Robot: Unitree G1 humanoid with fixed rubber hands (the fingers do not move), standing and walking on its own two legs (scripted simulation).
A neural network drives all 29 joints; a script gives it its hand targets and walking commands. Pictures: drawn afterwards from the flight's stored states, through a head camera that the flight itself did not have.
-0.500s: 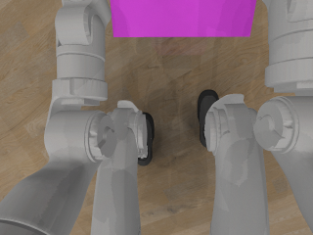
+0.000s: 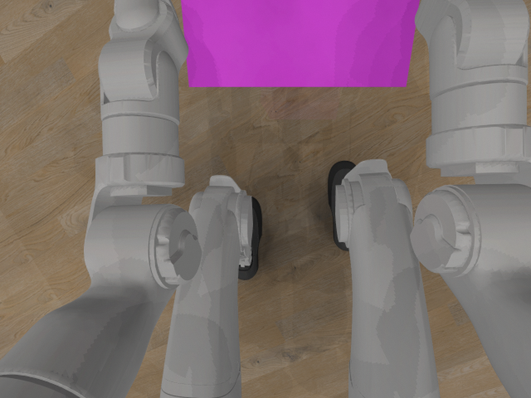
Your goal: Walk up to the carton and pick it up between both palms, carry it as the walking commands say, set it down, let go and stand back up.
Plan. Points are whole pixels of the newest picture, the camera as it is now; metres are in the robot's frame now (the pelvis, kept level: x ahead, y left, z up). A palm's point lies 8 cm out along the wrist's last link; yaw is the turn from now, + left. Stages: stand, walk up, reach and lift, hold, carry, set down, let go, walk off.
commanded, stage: reach and lift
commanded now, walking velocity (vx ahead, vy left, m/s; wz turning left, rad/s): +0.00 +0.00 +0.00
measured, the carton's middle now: out of the picture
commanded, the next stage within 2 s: none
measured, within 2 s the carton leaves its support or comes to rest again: neither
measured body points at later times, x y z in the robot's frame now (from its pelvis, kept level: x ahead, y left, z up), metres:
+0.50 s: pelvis +0.00 +0.00 +0.05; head +0.31 -0.06 +0.36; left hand +0.55 +0.11 -0.02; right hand +0.53 -0.19 -0.03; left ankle +0.12 +0.13 -0.46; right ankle +0.18 -0.11 -0.46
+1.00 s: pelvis +0.01 +0.00 +0.11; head +0.29 -0.05 +0.45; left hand +0.52 +0.12 +0.05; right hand +0.51 -0.18 +0.04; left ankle +0.12 +0.13 -0.46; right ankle +0.18 -0.11 -0.46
